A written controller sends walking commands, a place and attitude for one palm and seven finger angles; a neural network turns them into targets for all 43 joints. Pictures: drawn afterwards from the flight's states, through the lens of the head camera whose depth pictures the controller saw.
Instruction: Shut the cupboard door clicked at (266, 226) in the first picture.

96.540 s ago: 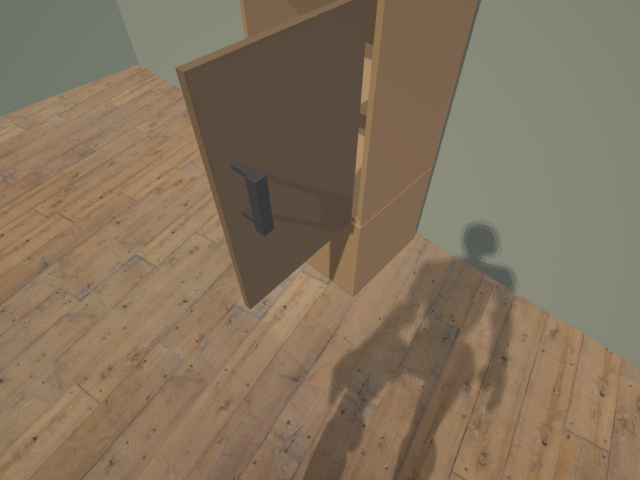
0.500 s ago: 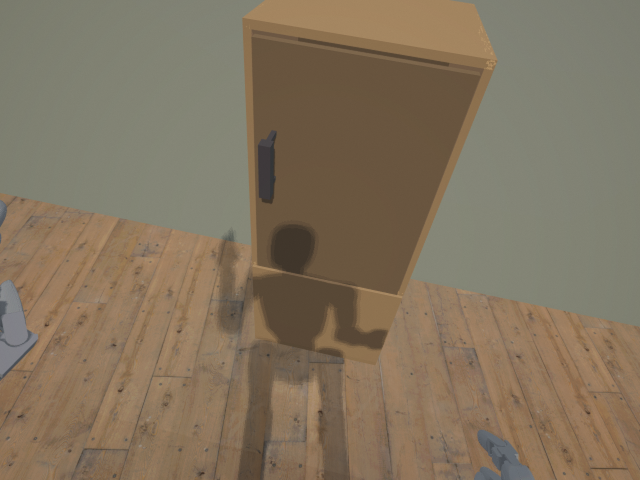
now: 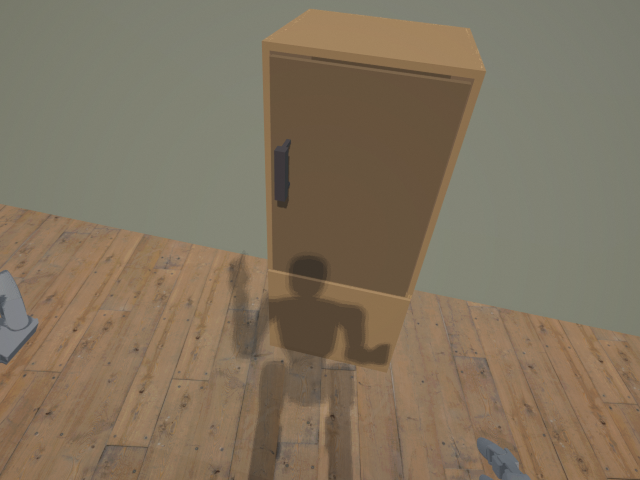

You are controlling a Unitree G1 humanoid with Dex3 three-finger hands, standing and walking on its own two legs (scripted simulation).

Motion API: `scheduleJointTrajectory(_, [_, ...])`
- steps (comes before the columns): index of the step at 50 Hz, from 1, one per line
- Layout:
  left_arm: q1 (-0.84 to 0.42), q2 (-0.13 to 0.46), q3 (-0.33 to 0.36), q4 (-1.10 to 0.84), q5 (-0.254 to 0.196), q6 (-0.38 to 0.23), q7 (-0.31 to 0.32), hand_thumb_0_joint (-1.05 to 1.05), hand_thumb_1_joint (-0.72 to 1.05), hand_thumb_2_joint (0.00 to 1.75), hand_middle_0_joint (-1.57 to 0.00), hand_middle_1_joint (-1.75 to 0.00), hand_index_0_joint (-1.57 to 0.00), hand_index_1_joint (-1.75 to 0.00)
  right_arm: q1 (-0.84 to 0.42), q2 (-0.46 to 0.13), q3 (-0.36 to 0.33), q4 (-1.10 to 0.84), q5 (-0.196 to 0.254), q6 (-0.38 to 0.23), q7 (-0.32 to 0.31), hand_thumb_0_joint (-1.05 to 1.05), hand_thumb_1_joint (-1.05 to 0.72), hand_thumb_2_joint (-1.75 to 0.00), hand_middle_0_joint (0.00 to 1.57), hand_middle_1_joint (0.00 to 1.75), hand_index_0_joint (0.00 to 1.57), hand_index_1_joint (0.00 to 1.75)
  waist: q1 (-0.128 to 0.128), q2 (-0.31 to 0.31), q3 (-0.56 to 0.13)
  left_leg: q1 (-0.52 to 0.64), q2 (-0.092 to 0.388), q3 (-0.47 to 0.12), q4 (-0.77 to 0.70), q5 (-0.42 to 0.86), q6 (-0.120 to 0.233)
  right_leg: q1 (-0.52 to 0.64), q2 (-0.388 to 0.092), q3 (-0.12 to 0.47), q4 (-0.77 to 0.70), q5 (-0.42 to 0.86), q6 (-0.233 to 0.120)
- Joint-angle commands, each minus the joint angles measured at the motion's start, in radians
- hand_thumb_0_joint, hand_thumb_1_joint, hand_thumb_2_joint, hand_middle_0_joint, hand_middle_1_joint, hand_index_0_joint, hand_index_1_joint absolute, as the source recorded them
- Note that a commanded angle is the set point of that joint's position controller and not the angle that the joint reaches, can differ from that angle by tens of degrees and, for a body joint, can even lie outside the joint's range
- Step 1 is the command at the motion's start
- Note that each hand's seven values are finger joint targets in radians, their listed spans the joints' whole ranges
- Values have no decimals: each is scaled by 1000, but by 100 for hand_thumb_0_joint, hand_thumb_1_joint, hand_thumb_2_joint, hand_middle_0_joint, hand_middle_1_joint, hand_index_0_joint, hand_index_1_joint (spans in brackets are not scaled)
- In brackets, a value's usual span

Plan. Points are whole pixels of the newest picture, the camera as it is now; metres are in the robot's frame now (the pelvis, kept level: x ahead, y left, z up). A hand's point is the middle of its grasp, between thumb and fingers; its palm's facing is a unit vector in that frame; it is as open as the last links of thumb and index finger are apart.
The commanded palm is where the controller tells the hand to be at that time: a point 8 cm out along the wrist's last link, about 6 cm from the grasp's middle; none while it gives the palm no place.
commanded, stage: stop stepping back and stand still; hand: left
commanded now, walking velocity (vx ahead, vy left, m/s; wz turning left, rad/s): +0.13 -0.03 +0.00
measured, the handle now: (284, 169) +0.77 +0.10 +0.03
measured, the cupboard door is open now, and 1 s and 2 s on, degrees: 0 0 0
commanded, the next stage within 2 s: let the arm hang, fingers relaxed in 0.22 s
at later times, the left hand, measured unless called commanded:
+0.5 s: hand (126, 470) +0.17 +0.25 -0.07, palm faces +0.07 -0.93 -0.35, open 7.4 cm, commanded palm none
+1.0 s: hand out of the picture -0.06 +0.23 -0.16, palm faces +0.03 -0.98 -0.21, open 7.3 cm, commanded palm none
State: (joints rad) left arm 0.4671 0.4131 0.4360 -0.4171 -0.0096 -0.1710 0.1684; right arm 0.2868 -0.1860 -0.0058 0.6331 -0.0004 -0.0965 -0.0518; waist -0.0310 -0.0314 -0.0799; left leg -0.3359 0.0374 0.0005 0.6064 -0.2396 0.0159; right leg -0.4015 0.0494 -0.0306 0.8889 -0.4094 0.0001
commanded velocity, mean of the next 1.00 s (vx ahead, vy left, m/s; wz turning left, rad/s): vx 0.01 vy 0.02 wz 0.00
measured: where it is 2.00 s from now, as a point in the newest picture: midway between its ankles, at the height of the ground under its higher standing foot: outside the picture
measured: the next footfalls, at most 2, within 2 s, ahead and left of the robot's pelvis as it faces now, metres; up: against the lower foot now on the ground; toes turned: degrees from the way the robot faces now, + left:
right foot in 0.06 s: +0.05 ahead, -0.08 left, +0.00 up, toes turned -1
left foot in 0.34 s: +0.07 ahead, +0.14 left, +0.00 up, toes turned +2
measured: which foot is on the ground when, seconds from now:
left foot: down 0.00-0.06, up 0.08-0.32, down 0.34-1.00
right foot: up 0.00-0.04, down 0.06-1.00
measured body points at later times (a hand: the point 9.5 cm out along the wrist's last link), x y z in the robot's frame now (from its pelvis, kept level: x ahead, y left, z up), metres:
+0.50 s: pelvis +0.00 +0.03 +0.00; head -0.02 +0.01 +0.45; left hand +0.17 +0.30 -0.05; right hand +0.13 -0.24 -0.12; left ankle +0.03 +0.14 -0.73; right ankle +0.01 -0.08 -0.73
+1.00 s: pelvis +0.00 +0.05 +0.02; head +0.00 +0.05 +0.47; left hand -0.06 +0.29 -0.14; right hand -0.02 -0.17 -0.14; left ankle +0.03 +0.14 -0.73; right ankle +0.01 -0.08 -0.73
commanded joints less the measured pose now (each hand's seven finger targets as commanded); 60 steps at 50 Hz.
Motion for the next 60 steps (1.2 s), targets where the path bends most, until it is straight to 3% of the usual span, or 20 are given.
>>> scheduleJointTrajectory(1, [-52, 163, 50, -261, 10, -41, 12, 0, 90, 90, -20, -30, -20, -30, -143, -142, -34, -165, -7, -44, -15, 0, -90, -90, 20, 30, 20, 30, 31, 222, 84, -315, 137, -113, -295, -540, 51, 326, 11, -50, -335, -47, -27])
scheduleJointTrajectory(2, [-60, 193, 74, -264, 14, -40, 16, 0, 90, 90, -20, -30, -20, -30, -134, -141, -37, -161, -11, -37, -16, 0, -90, -90, 20, 30, 20, 30, 36, 104, 93, -343, 67, -40, -93, -460, 24, 327, -60, 94, -472, -117, -75])
scheduleJointTrajectory(3, [-62, 231, 109, -268, 13, -40, 18, 0, 90, 90, -20, -30, -20, -30, -133, -141, -42, -164, -15, -29, -11, 0, -90, -90, 20, 30, 20, 30, 34, -47, 100, -354, -14, 26, 229, -289, -2, 225, -261, 449, -646, -266, -179])
scheduleJointTrajectory(4, [-162, 258, 113, -331, -1, -67, 21, 0, 90, 90, -20, -30, -20, -30, -150, -140, -40, -160, -18, -36, -8, 0, -90, -90, 20, 30, 20, 30, 28, -87, 83, -352, -22, 11, 414, -186, -13, 205, -402, 612, -735, -124, -250])
scheduleJointTrajectory(5, [-164, 236, 112, -278, -1, -75, 28, 0, 90, 90, -20, -30, -20, -30, -124, -133, -44, -139, -10, -47, -6, 0, -90, -90, 20, 30, 20, 30, 17, -73, 26, -339, -17, -40, 489, -172, -23, 214, -395, 613, -718, -139, -231])
scheduleJointTrajectory(7, [-78, 198, 98, -230, -12, -82, 19, 0, 90, 90, -20, -30, -20, -30, -108, -132, -45, -130, -7, -42, -5, 0, -90, -90, 20, 30, 20, 30, 14, 13, 59, -303, 10, -56, 482, -85, -32, 168, -340, 462, -676, -14, -196])
scheduleJointTrajectory(10, [-78, 186, 85, -172, -12, -93, 13, 0, 90, 90, -20, -30, -20, -30, -125, -121, -33, -123, -8, -33, -19, 0, -90, -90, 20, 30, 20, 30, 18, -30, 77, -165, 20, -12, 264, -76, -20, 87, -289, 288, -656, 4, -159])
scheduleJointTrajectory(12, [-81, 182, 78, -159, -11, -91, 16, 0, 90, 90, -20, -30, -20, -30, -136, -121, -35, -127, -7, -41, -26, 0, -90, -90, 20, 30, 20, 30, 33, -75, 74, -75, 1, 29, 115, -87, -4, 77, -273, 275, -657, -50, -142])
scheduleJointTrajectory(15, [-67, 165, 61, -190, -15, -89, 20, 0, 90, 90, -20, -30, -20, -30, -119, -131, -38, -127, -7, -53, -32, 0, -90, -90, 20, 30, 20, 30, 29, -15, 33, 99, -13, 36, -138, -32, 11, 97, -215, 218, -579, -28, -92])
scheduleJointTrajectory(16, [-41, -42, -340, 521, 79, 87, -134, 0, 90, 90, -20, -30, -20, -30, -79, -289, -66, 70, -28, -78, 75, 0, -90, -90, 20, 30, 20, 30, -37, 104, 96, 86, 81, -119, -21, 339, 30, -47, -219, 99, -277, 370, -59])
scheduleJointTrajectory(17, [29, -81, -324, 548, 52, 155, -158, 0, 90, 90, -20, -30, -20, -30, -69, -261, -66, 29, -24, -17, 69, 0, -90, -90, 20, 30, 20, 30, 25, 162, 10, 63, 150, -164, -78, 446, 59, 35, -140, 78, -231, 315, -12])
scheduleJointTrajectory(18, [-6, -119, -349, 562, 59, 172, -157, 0, 90, 90, -20, -30, -20, -30, -96, -240, -66, 14, -28, 12, 63, 0, -90, -90, 20, 30, 20, 30, 47, 56, -8, 5, 164, -158, -71, 404, 56, 98, -115, 62, -216, 233, -9])
scheduleJointTrajectory(19, [-29, -116, -353, 604, 51, 168, -161, 0, 90, 90, -20, -30, -20, -30, -90, -225, -47, 11, -33, 17, 54, 0, -90, -90, 20, 30, 20, 30, 56, -25, -33, -42, 156, -167, -56, 389, 65, 147, -121, 48, -252, 272, -12])
scheduleJointTrajectory(21, [-122, -49, -348, 714, 43, 163, -167, 0, 90, 90, -20, -30, -20, -30, -97, -227, -39, 33, -28, 32, 51, 0, -90, -90, 20, 30, 20, 30, 42, -123, -3, -82, 94, -133, -79, 277, 36, 223, -143, 87, -332, 352, -26])
scheduleJointTrajectory(23, [-166, -20, -362, 860, 43, 159, -164, 0, 90, 90, -20, -30, -20, -30, -84, -204, -35, 70, -30, 59, 53, 0, -90, -90, 20, 30, 20, 30, 21, -204, 7, 26, 14, -54, -38, 193, -7, 166, -218, 164, -418, 417, -73])
scheduleJointTrajectory(25, [-207, -21, -380, 993, 33, 168, -157, 0, 90, 90, -20, -30, -20, -30, -71, -175, -20, 128, -31, 85, 52, 0, -90, -90, 20, 30, 20, 30, 6, -124, 32, 109, 8, -49, -92, 164, -11, 109, -214, 169, -461, 333, -75])
scheduleJointTrajectory(27, [-221, -38, -392, 1110, 28, 174, -152, 0, 90, 90, -20, -30, -20, -30, -89, -165, -7, 179, -29, 87, 50, 0, -90, -90, 20, 30, 20, 30, 20, 51, 65, 89, 46, -90, -195, 170, 6, 147, -149, 130, -461, 223, -38])
scheduleJointTrajectory(32, [-134, -105, -384, 1322, 30, 176, -146, 0, 90, 90, -20, -30, -20, -30, -57, -125, -7, 274, -27, 88, 31, 0, -90, -90, 20, 30, 20, 30, 40, 251, 80, 35, 55, -102, -314, -57, 14, 251, -122, 94, -513, 195, -37])
scheduleJointTrajectory(39, [-110, -130, -407, 1467, 28, 169, -145, 0, 90, 90, -20, -30, -20, -30, 32, -109, -16, 366, -14, 89, 21, 0, -90, -90, 20, 30, 20, 30, 25, 52, 116, 101, 73, -109, -335, -20, 21, 228, -130, 78, -557, 222, -28])
scheduleJointTrajectory(60, [-56, -188, -407, 1541, 32, 169, -128, 0, 90, 90, -20, -30, -20, -30, 113, -38, -20, 446, -16, 88, 15, 0, -90, -90, 20, 30, 20, 30, 26, 44, 206, 66, 53, -93, -354, -85, 23, 182, -129, 86, -549, 190, -27])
